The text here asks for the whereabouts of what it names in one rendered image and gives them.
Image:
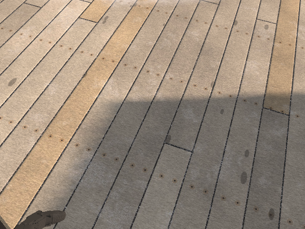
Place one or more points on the robot left hand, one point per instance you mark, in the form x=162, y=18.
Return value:
x=39, y=219

